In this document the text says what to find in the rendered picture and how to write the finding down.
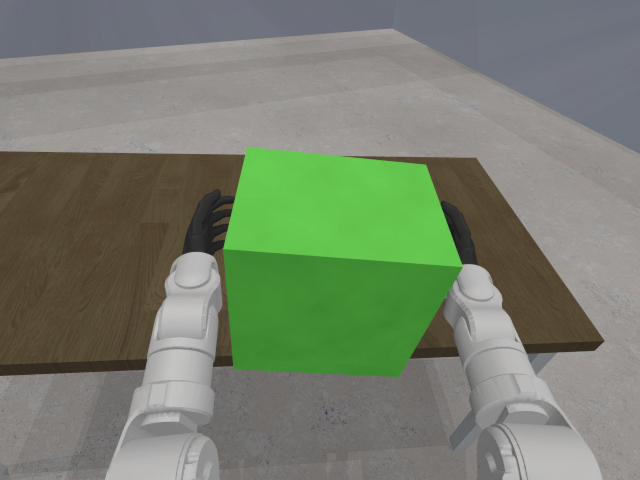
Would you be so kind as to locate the left robot hand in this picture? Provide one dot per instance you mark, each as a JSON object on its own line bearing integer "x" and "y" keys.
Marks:
{"x": 200, "y": 233}

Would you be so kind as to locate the robot right forearm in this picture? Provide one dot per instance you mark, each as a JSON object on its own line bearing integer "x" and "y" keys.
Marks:
{"x": 504, "y": 387}

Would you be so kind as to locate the robot left forearm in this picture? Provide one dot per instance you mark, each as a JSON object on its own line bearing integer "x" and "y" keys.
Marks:
{"x": 176, "y": 395}

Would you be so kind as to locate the right robot hand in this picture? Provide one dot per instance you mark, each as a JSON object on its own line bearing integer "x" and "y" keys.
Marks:
{"x": 460, "y": 233}

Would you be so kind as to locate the carton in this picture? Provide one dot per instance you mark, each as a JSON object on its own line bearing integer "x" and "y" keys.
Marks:
{"x": 334, "y": 264}

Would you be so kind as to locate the robot left upper arm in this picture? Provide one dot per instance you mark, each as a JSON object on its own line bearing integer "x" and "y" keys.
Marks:
{"x": 187, "y": 456}

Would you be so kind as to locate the table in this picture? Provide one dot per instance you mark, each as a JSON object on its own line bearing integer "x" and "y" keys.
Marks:
{"x": 87, "y": 241}

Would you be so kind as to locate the robot right upper arm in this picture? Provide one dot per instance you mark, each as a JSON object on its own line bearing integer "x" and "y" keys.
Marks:
{"x": 512, "y": 451}

